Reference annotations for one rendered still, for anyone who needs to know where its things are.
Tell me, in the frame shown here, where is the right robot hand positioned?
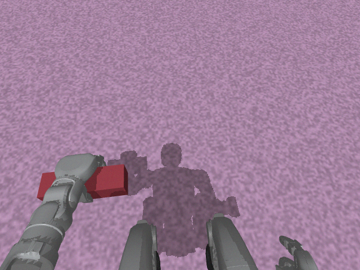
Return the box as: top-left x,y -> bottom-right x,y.
276,236 -> 318,270

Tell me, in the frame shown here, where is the left robot hand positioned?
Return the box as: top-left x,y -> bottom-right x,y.
55,153 -> 106,203

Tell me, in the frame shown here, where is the left robot arm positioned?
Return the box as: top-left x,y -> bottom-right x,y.
0,176 -> 83,270

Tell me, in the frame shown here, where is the carton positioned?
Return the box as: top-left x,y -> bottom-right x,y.
37,164 -> 128,201

